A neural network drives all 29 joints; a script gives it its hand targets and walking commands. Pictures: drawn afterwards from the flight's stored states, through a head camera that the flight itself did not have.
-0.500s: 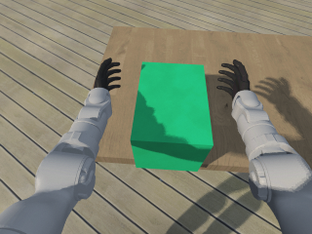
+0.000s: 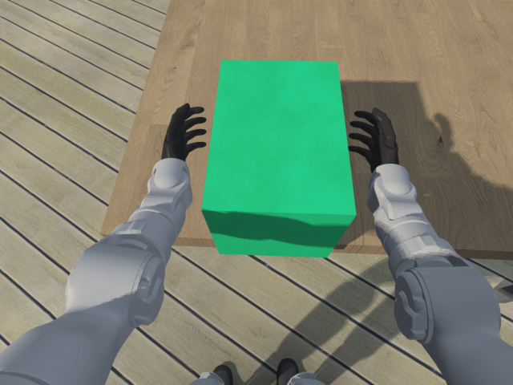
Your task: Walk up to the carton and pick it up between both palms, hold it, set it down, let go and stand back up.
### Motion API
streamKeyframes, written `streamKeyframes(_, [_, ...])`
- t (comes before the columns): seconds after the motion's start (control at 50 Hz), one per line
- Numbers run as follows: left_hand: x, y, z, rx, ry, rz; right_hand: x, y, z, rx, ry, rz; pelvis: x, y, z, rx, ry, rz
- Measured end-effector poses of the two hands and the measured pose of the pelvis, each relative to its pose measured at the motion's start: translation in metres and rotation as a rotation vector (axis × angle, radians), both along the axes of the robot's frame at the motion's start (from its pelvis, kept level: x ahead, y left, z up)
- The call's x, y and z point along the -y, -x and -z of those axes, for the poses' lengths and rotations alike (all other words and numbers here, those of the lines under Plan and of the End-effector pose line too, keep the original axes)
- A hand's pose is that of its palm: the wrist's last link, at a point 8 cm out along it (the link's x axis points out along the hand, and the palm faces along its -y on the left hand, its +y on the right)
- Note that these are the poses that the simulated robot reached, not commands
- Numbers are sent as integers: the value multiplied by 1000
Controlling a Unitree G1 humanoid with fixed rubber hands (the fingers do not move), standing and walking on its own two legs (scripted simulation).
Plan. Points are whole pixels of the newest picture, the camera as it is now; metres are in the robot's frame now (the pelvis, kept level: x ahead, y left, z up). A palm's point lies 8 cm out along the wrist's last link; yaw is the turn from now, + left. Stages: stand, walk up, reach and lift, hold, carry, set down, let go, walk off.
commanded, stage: reach and lift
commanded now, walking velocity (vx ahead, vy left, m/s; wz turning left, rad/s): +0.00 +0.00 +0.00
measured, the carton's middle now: (275, 161) +0.47 -0.01 +0.01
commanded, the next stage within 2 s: none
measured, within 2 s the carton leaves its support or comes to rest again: neither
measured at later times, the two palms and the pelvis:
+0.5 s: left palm (185, 157) +0.45 +0.13 +0.04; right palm (362, 158) +0.46 -0.15 +0.04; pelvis +0.01 +0.00 +0.02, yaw +0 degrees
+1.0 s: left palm (186, 162) +0.44 +0.13 +0.03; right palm (364, 164) +0.45 -0.15 +0.04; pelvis +0.04 +0.01 +0.03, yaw +1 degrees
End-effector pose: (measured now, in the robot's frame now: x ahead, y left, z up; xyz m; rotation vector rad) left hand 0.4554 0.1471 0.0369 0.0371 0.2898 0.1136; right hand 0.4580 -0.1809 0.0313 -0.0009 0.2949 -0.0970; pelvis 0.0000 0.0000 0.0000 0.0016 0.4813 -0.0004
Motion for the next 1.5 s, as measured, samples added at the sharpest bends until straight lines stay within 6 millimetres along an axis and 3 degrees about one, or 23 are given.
streamKeyframes(0.4, [15,1,3,32,10,-19,-34,-5,-3,47,-14,31,-2,-8,-10,45,-1,0])
streamKeyframes(0.6, [17,12,3,29,-20,2,-32,10,-3,67,67,8,-5,-22,-22,134,5,-4])
streamKeyframes(0.86, [17,12,4,25,-14,7,-31,11,-4,64,95,2,-5,-36,-26,167,4,-13])
streamKeyframes(1.5, [16,12,4,25,-30,11,-31,11,-3,69,85,6,-4,-37,-27,157,4,-21])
